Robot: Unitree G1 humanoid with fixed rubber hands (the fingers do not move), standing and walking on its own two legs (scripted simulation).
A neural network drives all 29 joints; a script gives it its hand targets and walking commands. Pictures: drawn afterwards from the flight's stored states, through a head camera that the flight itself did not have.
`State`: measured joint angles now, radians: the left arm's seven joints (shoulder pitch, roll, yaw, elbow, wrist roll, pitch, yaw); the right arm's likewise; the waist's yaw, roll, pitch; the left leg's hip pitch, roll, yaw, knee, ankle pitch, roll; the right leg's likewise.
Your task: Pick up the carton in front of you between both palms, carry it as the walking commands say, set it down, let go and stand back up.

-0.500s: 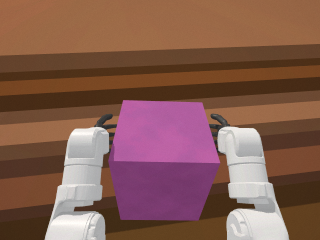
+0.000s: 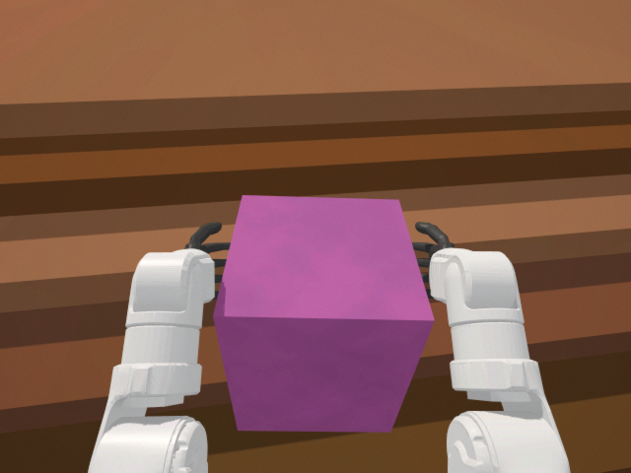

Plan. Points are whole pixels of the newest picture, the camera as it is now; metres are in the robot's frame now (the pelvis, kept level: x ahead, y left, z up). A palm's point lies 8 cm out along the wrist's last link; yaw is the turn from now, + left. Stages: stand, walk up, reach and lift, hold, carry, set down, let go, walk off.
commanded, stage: carry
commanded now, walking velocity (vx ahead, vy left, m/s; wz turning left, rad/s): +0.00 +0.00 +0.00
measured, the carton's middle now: (317, 315) +0.34 +0.00 +0.05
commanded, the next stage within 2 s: none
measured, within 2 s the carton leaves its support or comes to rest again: neither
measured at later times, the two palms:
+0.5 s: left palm (194, 271) +0.34 +0.15 +0.13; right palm (439, 270) +0.34 -0.14 +0.13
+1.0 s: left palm (194, 269) +0.35 +0.16 +0.13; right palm (437, 267) +0.35 -0.14 +0.13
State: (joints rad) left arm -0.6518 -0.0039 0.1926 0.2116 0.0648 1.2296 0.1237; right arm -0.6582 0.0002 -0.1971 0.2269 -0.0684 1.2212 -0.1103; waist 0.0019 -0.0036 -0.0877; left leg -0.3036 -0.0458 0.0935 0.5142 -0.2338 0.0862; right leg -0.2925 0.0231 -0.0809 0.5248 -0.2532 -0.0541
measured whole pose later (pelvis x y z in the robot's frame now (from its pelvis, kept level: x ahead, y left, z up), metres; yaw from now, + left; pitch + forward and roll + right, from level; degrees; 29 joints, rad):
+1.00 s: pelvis +0.01 +0.00 +0.00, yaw +0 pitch +1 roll +0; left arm -0.65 0.00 0.19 0.20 0.07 1.23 0.12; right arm -0.66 0.00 -0.20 0.22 -0.07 1.22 -0.11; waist 0.00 0.00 -0.09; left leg -0.29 -0.05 0.09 0.50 -0.24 0.09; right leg -0.29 0.02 -0.08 0.52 -0.26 -0.05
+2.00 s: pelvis +0.01 +0.00 +0.00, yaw +0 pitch +1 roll +0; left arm -0.65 -0.01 0.19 0.20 0.07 1.23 0.12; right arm -0.65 0.00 -0.19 0.21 -0.07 1.22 -0.11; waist 0.00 0.00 -0.09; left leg -0.29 -0.05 0.09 0.50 -0.24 0.09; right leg -0.28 0.02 -0.08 0.52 -0.26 -0.05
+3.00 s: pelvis +0.41 +0.05 +0.13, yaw -2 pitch +3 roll +0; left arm -0.83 -0.02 0.35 -0.12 0.12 1.33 0.09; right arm -0.86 0.01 -0.25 -0.04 0.01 1.29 -0.19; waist -0.16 0.00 0.09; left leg -0.29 -0.04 0.16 0.53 -0.42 0.18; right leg -1.01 -0.03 -0.04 1.76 -0.44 -0.09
